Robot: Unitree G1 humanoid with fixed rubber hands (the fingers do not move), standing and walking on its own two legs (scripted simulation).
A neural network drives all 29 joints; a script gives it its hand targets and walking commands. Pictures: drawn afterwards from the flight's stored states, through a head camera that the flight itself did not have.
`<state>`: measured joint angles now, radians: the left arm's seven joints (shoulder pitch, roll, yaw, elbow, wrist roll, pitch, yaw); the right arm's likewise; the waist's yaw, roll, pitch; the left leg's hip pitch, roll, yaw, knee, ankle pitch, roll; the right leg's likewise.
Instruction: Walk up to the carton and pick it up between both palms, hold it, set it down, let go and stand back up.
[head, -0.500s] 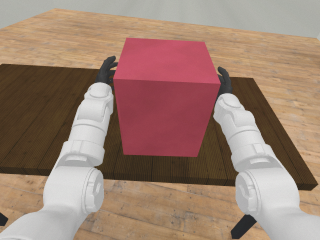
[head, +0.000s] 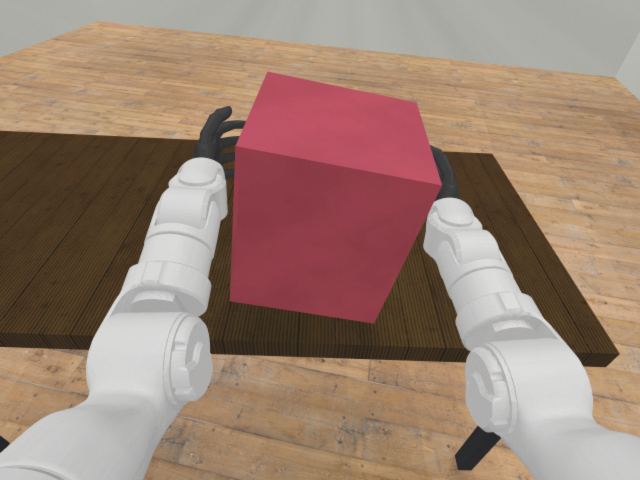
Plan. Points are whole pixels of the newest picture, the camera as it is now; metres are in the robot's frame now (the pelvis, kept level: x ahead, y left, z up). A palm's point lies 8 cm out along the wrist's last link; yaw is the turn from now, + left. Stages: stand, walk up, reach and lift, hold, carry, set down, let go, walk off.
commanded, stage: set down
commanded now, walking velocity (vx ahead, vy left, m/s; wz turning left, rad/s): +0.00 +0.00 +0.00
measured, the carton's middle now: (322, 202) +0.45 +0.00 +0.15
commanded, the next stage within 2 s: none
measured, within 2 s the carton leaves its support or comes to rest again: rests again in 1.92 s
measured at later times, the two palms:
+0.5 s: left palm (217, 187) +0.46 +0.14 +0.17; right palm (432, 204) +0.43 -0.16 +0.16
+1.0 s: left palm (225, 190) +0.46 +0.13 +0.16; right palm (436, 218) +0.42 -0.16 +0.14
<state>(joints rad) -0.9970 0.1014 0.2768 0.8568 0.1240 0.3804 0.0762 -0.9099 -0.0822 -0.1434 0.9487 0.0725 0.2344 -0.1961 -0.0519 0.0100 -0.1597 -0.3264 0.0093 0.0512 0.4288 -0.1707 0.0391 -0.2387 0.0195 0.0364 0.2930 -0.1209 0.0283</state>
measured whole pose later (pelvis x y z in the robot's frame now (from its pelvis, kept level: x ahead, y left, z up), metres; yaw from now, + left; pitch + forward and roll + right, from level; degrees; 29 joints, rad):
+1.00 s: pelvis +0.02 +0.00 +0.00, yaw +0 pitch +5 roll -2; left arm -0.95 0.11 0.33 1.02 0.12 0.16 0.03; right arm -0.87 -0.01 -0.27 0.97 -0.08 0.14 -0.20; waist -0.08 0.01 -0.14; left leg -0.33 0.01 0.05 0.43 -0.20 0.04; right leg -0.24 0.02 0.04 0.28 -0.15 0.03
